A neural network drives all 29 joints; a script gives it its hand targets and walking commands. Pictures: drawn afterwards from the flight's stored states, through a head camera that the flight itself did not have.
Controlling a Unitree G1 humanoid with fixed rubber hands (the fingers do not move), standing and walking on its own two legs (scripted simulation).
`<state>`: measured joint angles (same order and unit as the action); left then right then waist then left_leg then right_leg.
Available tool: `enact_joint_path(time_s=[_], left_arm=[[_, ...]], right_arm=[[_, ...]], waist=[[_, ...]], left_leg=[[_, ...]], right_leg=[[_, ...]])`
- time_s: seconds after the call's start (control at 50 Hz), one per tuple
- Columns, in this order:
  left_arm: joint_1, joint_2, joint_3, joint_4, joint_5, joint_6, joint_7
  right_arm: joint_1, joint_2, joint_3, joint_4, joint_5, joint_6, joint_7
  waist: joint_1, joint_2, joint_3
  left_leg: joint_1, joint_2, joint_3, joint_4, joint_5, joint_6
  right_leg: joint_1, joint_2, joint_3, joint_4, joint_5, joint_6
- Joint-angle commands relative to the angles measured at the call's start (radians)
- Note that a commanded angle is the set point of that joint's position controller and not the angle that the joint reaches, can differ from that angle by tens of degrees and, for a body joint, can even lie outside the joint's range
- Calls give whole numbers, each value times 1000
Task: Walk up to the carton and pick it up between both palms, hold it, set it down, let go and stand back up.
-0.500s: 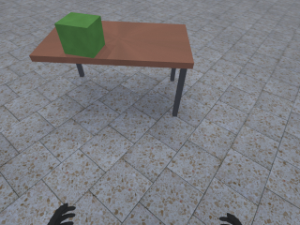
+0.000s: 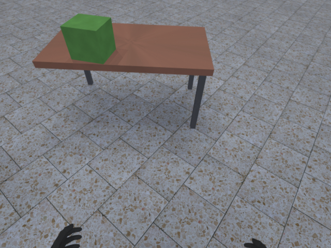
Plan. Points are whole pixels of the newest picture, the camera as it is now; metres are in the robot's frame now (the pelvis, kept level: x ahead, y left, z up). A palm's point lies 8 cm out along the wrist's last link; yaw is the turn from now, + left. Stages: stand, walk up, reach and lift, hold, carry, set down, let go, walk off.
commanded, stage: stand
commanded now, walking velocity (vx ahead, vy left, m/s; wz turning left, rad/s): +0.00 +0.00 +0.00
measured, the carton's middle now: (90, 38) +1.24 +0.46 -0.08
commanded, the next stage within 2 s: walk up in 0.40 s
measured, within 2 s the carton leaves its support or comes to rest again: neither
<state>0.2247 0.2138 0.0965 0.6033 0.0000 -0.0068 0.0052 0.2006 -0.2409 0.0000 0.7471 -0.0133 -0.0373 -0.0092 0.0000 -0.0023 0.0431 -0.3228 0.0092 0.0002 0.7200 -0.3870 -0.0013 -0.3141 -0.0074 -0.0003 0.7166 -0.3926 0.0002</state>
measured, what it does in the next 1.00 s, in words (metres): steps to the left: left foot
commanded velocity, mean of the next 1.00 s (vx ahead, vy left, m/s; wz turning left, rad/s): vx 0.00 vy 0.00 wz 0.00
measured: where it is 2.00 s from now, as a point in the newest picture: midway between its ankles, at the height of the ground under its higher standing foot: (115, 239)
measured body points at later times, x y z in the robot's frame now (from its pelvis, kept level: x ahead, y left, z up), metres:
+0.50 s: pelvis -0.01 +0.00 +0.00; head +0.00 +0.00 +0.45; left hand +0.14 +0.26 -0.09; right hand +0.12 -0.25 -0.12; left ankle +0.00 +0.12 -0.72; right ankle -0.01 -0.12 -0.72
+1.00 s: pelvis +0.05 +0.13 -0.01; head +0.07 +0.14 +0.44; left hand +0.09 +0.46 -0.10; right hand +0.18 -0.18 -0.10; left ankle +0.12 +0.23 -0.72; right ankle -0.01 -0.10 -0.69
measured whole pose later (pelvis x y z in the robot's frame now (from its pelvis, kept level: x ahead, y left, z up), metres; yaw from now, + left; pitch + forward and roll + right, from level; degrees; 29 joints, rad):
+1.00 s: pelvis +0.05 +0.13 -0.01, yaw +3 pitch -2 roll -3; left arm 0.43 0.38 0.13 0.67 0.00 -0.08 0.02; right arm 0.23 -0.41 -0.06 0.77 -0.04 -0.04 0.11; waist 0.00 0.03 0.07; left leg -0.47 0.06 0.03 0.82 -0.31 0.02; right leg -0.26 -0.12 0.04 0.90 -0.47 -0.01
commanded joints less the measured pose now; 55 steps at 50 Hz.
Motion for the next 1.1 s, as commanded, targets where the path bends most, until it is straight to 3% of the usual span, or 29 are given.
enact_joint_path(time_s=[0.0, 0.56, 0.58, 0.6, 0.62, 0.64, 0.68, 0.72, 0.76, 0.84, 0.86, 0.88, 0.9, 0.92, 0.94, 0.96, 0.98, 1.0, 1.02, 1.04, 1.06, 1.08], left_arm=[[-42, 271, 49, -13, 32, -57, 11], [-58, 276, 43, 21, 29, -59, 11], [143, 437, 79, 68, 25, -89, 12], [246, 479, 100, 102, 29, -102, 17], [294, 519, 118, 116, 34, -114, 21], [244, 520, 122, 97, 30, -122, 26], [177, 491, 111, 71, 24, -135, 30], [163, 475, 105, 62, 25, -142, 24], [166, 483, 105, 53, 26, -142, 19], [151, 522, 110, 25, 25, -138, 16], [120, 530, 109, 16, 27, -134, 14], [69, 533, 106, 5, 26, -130, 13], [18, 503, 93, -7, 28, -123, 13], [56, 412, 66, -2, 33, -120, 13], [135, 277, 33, 3, 20, -122, 16], [192, 301, 31, 6, -10, -109, 25], [208, 396, 40, 42, 3, -95, 30], [193, 423, 38, 70, 7, -94, 25], [199, 411, 37, 91, 2, -96, 17], [228, 398, 37, 111, -8, -95, 6], [252, 394, 37, 123, -15, -93, 2], [267, 400, 41, 136, -16, -90, 1]], right_arm=[[-64, -253, -97, -69, -16, -34, -8], [-75, -260, -94, -18, -15, -36, -5], [-12, -370, -135, -87, -65, -23, 44], [-90, -353, -134, -119, -64, -11, 63], [-150, -329, -129, -149, -77, 0, 71], [-168, -334, -125, -159, -88, 2, 78], [-139, -347, -138, -145, -80, -1, 95], [-124, -341, -146, -137, -68, -5, 108], [-120, -333, -147, -136, -53, -4, 122], [-132, -347, -153, -130, -41, 0, 136], [-97, -355, -161, -118, -36, -1, 135], [-6, -357, -169, -89, -31, -3, 132], [133, -367, -182, -40, -29, -9, 122], [302, -420, -208, 18, -38, -21, 102], [388, -481, -218, 16, -56, -32, 82], [285, -527, -214, -29, -38, -40, 71], [194, -534, -211, -50, -14, -35, 71], [123, -510, -206, -65, -6, -30, 67], [99, -471, -196, -67, -12, -35, 58], [84, -434, -183, -69, -19, -40, 51], [107, -416, -177, -67, -17, -46, 49], [131, -401, -168, -67, -16, -50, 51]], waist=[[4, -2, -108], [1, -3, -82], [28, 56, -101], [90, -24, -29], [119, -127, 40], [109, -63, 80], [67, 24, 99], [47, -11, 68], [50, -80, 68], [36, -173, 98], [12, -192, 89], [-45, -186, 63], [-130, -131, 7], [-202, 86, -102], [-227, 377, -130], [-161, 391, -126], [-116, 280, -115], [-82, 201, -40], [-59, 134, 0], [-37, 101, -4], [-27, 112, -22], [-27, 106, -49]], left_leg=[[34, 77, -67, -100, 297, 79], [23, 80, -88, -137, 242, 80], [-134, 87, -162, -44, -186, 124], [-425, 28, -103, 80, -347, 95], [-621, 29, -32, 313, -231, 57], [-671, 74, -96, 353, -144, 52], [-595, 104, -111, 357, -44, 34], [-522, 107, -102, 317, -26, 14], [-456, 109, -72, 258, -23, -1], [-277, 114, -43, 86, -30, 4], [-189, 104, -16, 42, -25, 5], [-37, 90, 21, -27, 22, 7], [194, 64, 45, -112, 99, 8], [456, 35, -3, -149, 58, 16], [525, 167, -248, -314, -70, 33], [434, 334, -646, -536, -322, 59], [323, 377, -707, -581, -484, 96], [225, 365, -632, -589, -481, 70], [179, 313, -504, -547, -290, 31], [179, 250, -380, -495, -79, 9], [197, 219, -285, -450, 124, 6], [229, 203, -234, -421, 265, 14]], right_leg=[[36, -85, 89, -104, 301, -89], [25, -89, 109, -139, 243, -92], [115, -147, 269, -155, -234, -168], [271, -240, 465, -323, -526, -237], [367, -388, 654, -486, -611, -287], [351, -432, 686, -508, -570, -304], [283, -399, 594, -489, -432, -277], [264, -331, 452, -450, -260, -248], [220, -299, 363, -423, -146, -246], [73, -279, 265, -418, -139, -242], [21, -273, 229, -401, -116, -231], [-61, -258, 173, -333, -75, -210], [-183, -215, 105, -192, -14, -169], [-304, -109, 14, 173, 115, -113], [-481, 38, -31, 481, -128, -59], [-556, 90, 21, 601, -164, -47], [-502, 33, 89, 631, -112, -58], [-469, -8, 104, 609, -40, -57], [-418, -28, 113, 565, 43, -44], [-366, -42, 110, 502, 98, -30], [-331, -53, 104, 443, 122, -20], [-313, -41, 93, 429, 136, -15]])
